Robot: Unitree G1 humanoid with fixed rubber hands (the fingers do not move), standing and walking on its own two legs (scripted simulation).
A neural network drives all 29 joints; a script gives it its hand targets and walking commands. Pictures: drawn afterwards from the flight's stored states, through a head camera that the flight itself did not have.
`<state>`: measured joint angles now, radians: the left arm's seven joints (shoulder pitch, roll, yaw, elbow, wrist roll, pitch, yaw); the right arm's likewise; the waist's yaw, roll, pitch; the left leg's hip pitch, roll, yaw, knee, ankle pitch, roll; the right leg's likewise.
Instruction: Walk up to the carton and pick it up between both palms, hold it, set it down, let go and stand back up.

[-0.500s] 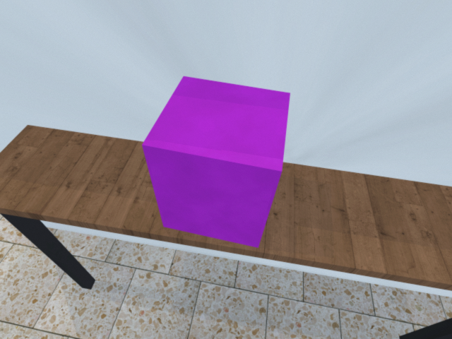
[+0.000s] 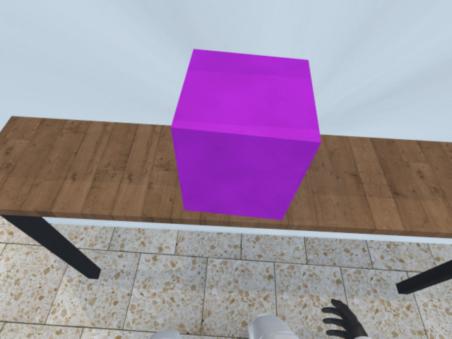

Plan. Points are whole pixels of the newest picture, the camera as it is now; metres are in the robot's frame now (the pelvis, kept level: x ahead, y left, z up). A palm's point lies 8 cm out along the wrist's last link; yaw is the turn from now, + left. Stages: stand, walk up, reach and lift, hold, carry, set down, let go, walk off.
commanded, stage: walk up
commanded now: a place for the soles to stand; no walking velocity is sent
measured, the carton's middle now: (241, 141) +0.46 -0.02 +0.06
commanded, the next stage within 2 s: stand in 1.40 s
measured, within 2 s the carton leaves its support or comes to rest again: neither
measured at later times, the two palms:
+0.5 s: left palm out of the picture +0.06 +0.24 -0.12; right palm out of the picture -0.06 -0.24 -0.12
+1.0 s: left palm out of the picture +0.05 +0.25 -0.12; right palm out of the picture -0.02 -0.24 -0.13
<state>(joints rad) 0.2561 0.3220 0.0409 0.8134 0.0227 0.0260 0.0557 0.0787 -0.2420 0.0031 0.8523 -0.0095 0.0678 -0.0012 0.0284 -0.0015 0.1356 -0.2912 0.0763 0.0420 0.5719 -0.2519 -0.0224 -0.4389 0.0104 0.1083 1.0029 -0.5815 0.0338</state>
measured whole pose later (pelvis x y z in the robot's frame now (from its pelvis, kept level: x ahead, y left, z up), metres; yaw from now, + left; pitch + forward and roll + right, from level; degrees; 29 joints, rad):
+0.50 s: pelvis -0.03 +0.01 +0.01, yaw -8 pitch -2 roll +0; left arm 0.27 0.22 -0.03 0.91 0.00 0.01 0.00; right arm 0.34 -0.26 0.05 0.97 -0.01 0.01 0.00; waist -0.01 -0.01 0.02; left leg -0.23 0.04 0.08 0.48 -0.22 -0.01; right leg -0.23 0.03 0.06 0.49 -0.24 -0.01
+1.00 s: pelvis -0.01 +0.01 +0.01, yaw -10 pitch -1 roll +1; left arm 0.28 0.23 -0.05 1.04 0.00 -0.02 0.02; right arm 0.26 -0.25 0.05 1.03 -0.01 0.00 -0.01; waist 0.00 0.00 0.02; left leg -0.19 0.04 0.12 0.44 -0.24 -0.01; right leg -0.21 0.03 0.10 0.48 -0.26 -0.01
